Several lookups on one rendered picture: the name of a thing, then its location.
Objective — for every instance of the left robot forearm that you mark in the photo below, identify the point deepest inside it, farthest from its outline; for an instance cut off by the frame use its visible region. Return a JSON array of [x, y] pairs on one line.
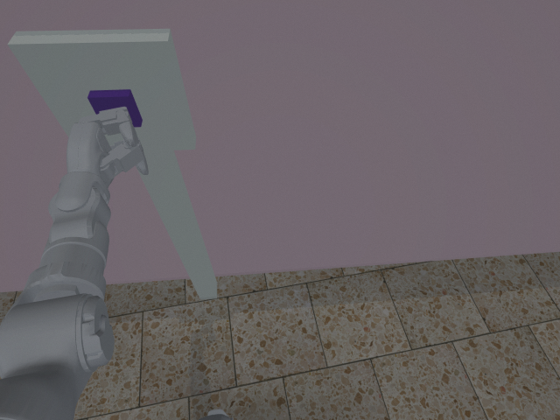
[[75, 255]]

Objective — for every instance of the robot left shin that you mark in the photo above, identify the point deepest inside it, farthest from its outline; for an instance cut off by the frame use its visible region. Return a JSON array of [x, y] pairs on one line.
[[217, 411]]

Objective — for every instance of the left robot hand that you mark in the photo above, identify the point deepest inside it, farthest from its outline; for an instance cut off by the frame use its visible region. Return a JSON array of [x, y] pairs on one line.
[[88, 149]]

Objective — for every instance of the robot left upper arm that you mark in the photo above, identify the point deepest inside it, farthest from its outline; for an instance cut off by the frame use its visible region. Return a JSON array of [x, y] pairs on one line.
[[48, 351]]

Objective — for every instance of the button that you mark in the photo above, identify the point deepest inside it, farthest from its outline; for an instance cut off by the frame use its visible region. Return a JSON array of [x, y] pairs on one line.
[[110, 99]]

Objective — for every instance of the panel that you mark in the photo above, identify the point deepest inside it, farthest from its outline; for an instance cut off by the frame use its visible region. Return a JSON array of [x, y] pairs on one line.
[[65, 66]]

